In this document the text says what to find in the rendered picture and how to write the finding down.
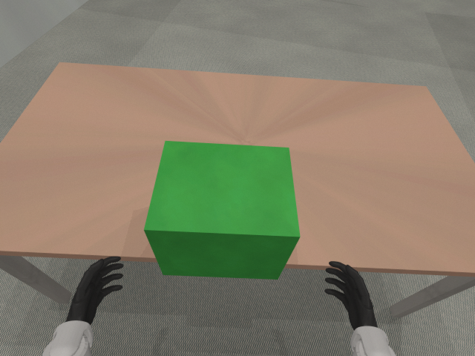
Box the robot right hand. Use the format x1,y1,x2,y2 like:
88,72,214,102
325,261,378,331

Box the right robot forearm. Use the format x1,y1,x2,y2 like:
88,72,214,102
350,326,396,356

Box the carton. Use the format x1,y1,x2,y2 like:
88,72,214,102
144,141,300,280

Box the robot left hand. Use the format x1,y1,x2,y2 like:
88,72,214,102
66,256,123,325

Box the left robot forearm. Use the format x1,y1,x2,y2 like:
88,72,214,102
42,320,94,356

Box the table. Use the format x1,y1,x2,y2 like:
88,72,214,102
0,62,475,317

